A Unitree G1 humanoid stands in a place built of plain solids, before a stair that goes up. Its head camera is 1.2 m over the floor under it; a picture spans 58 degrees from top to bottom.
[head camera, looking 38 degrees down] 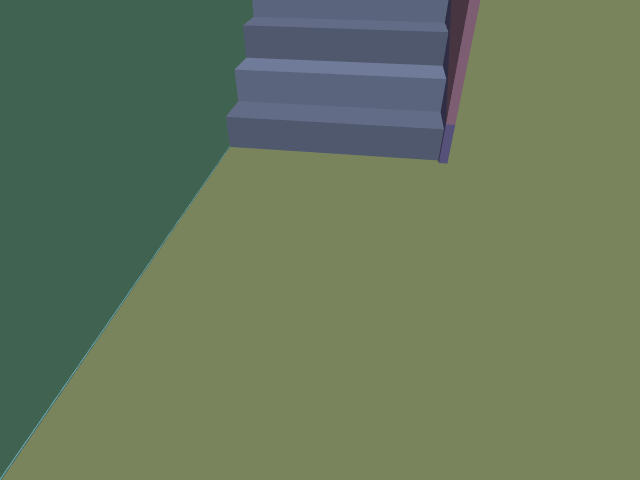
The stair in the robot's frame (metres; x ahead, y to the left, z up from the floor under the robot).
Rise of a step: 0.19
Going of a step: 0.26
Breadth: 1.27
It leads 8 degrees to the right of straight ahead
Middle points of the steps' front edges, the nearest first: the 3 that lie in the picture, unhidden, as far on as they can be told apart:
2.38 -0.07 0.20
2.64 -0.10 0.39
2.90 -0.14 0.59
